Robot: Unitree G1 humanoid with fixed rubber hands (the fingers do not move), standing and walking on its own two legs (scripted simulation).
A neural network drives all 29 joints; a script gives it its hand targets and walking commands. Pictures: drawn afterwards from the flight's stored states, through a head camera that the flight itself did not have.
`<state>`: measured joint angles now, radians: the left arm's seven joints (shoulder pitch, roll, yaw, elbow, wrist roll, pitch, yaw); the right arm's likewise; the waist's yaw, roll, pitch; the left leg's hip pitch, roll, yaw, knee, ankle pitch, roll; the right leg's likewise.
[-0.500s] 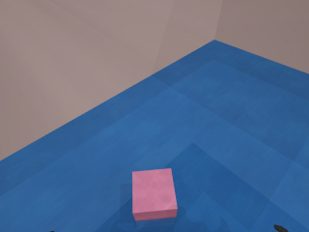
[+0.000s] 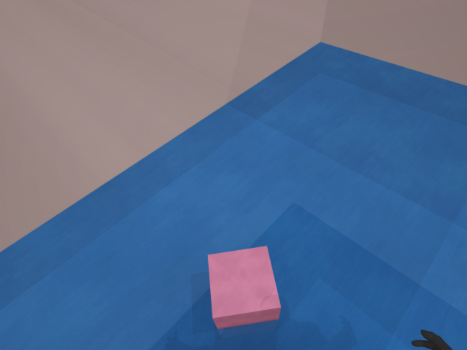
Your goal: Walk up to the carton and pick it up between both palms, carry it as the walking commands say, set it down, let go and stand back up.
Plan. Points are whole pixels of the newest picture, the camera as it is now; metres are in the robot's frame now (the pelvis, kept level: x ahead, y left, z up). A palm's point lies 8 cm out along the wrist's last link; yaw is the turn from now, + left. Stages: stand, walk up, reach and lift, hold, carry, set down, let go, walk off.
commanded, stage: walk up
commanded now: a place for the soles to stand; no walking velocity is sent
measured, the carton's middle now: (242, 286) +0.47 +0.03 -0.68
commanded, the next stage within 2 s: none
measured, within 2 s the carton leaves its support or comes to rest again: neither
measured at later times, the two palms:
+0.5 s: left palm out of the picture +0.15 +0.35 -0.07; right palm out of the picture +0.12 -0.29 -0.07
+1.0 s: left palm out of the picture +0.06 +0.35 -0.07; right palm out of the picture +0.09 -0.31 -0.09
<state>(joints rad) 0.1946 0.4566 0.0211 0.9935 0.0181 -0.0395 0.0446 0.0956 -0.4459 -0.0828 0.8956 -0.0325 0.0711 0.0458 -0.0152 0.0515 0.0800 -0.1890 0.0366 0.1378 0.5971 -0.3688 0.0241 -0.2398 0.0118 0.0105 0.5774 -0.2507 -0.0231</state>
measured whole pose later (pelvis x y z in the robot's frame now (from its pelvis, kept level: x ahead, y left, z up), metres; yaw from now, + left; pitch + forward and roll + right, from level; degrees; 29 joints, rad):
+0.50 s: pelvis +0.00 +0.03 +0.01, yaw +0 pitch -3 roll +0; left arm 0.02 0.43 0.00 1.00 0.00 -0.02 0.01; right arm 0.08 -0.42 -0.03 0.98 -0.01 0.01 0.01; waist -0.02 -0.01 0.04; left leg -0.11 -0.01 0.00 0.40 -0.25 0.01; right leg -0.14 -0.04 0.03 0.41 -0.23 0.04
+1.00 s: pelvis -0.01 +0.01 +0.02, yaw +3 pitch -2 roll +0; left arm 0.09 0.42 0.02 1.09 0.01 -0.03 -0.01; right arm 0.10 -0.43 -0.03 1.06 -0.01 0.01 0.02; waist 0.00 0.04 0.04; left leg -0.14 0.01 -0.06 0.35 -0.18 -0.02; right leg -0.14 -0.02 -0.03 0.33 -0.16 0.01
